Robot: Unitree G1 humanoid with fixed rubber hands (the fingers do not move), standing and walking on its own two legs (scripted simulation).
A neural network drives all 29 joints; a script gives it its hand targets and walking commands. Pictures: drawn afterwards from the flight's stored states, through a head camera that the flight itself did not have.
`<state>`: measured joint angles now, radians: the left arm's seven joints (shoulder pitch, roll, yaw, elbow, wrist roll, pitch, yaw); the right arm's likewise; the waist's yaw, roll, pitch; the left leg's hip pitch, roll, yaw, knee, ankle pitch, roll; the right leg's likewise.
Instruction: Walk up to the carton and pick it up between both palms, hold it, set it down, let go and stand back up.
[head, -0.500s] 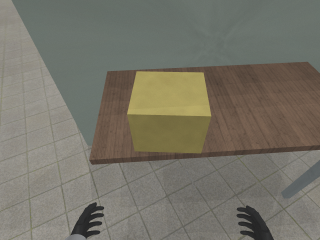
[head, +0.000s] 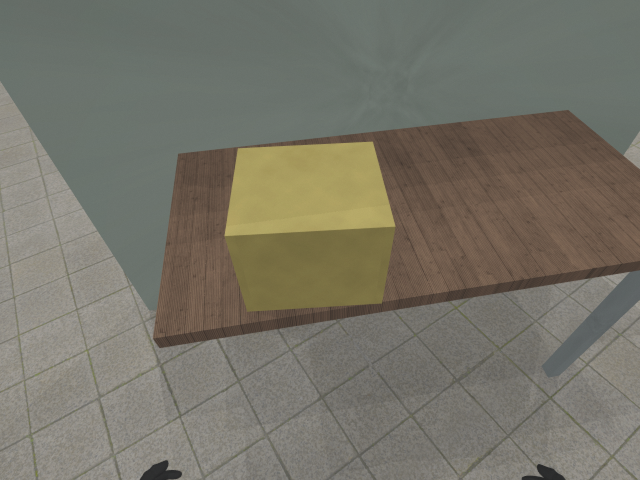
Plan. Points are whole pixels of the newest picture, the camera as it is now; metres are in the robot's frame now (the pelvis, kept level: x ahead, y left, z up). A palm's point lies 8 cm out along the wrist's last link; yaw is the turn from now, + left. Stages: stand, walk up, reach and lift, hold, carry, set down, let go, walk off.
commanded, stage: stand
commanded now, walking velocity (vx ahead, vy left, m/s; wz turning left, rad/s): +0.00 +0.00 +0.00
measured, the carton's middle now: (310, 226) +0.52 +0.05 +0.00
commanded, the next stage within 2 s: none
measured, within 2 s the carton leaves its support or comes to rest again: neither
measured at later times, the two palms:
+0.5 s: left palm out of the picture +0.14 +0.23 -0.10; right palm out of the picture +0.02 -0.27 -0.13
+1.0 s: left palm out of the picture +0.13 +0.24 -0.11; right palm out of the picture +0.00 -0.25 -0.13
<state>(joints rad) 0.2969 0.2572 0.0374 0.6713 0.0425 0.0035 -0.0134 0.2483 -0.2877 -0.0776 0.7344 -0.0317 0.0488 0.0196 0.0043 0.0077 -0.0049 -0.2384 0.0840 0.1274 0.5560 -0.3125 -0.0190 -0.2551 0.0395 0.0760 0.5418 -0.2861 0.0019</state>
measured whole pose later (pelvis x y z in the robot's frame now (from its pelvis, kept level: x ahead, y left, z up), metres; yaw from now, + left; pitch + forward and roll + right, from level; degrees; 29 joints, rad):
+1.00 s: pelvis +0.02 +0.00 +0.00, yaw -6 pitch +1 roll +1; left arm 0.32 0.22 0.03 0.75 0.03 0.01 0.02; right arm 0.36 -0.23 -0.05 0.87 -0.03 0.04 -0.01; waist -0.03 -0.01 -0.02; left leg -0.19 0.09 0.22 0.54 -0.36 -0.02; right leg -0.29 0.06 0.18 0.60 -0.32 0.00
